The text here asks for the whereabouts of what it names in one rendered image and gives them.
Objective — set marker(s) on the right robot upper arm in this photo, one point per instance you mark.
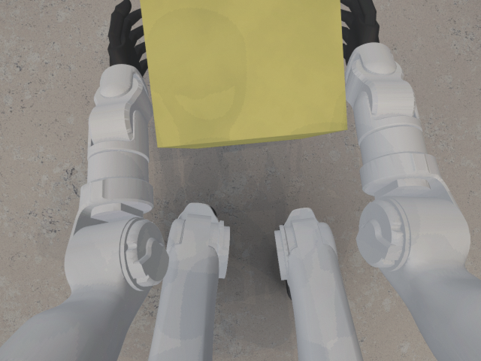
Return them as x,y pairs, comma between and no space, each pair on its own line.
420,244

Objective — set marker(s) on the robot right forearm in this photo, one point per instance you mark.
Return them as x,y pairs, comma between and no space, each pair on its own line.
389,132

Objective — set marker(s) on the robot left hand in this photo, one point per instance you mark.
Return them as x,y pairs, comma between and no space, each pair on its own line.
122,49

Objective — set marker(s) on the right robot thigh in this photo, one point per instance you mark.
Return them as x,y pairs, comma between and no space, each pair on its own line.
324,327

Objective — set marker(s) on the carton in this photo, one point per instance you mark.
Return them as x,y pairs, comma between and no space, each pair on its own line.
230,72

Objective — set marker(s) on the left robot upper arm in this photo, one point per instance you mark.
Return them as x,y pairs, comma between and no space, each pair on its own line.
110,268

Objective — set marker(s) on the robot left forearm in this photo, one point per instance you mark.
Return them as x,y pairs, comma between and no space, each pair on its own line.
118,185

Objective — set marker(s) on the robot thigh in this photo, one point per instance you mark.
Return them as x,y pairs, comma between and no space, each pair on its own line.
185,318
324,327

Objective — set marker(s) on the robot right hand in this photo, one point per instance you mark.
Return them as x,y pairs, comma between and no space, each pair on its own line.
362,23

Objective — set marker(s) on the left robot thigh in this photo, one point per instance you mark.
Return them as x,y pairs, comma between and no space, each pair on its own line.
185,318

